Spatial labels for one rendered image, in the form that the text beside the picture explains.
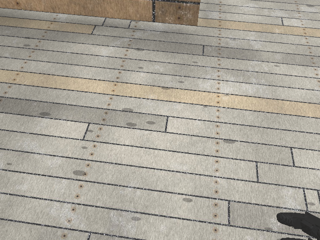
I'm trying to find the right robot hand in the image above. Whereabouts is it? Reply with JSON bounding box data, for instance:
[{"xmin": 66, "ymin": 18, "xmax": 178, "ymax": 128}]
[{"xmin": 276, "ymin": 212, "xmax": 320, "ymax": 240}]

